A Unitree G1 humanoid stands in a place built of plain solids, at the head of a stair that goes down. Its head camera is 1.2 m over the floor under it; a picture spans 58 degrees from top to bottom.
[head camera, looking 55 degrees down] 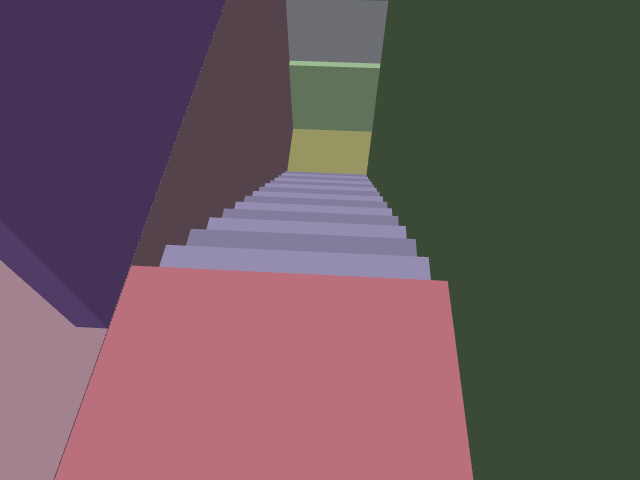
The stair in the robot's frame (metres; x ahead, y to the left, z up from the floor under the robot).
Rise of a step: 0.20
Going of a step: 0.22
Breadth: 1.02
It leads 3 degrees to the right of straight ahead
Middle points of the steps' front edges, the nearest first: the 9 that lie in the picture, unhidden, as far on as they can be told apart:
0.71 0.10 0.00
0.93 0.09 -0.20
1.15 0.08 -0.39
1.37 0.07 -0.59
1.59 0.06 -0.78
1.81 0.04 -0.98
2.03 0.03 -1.18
2.25 0.02 -1.37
2.47 0.01 -1.57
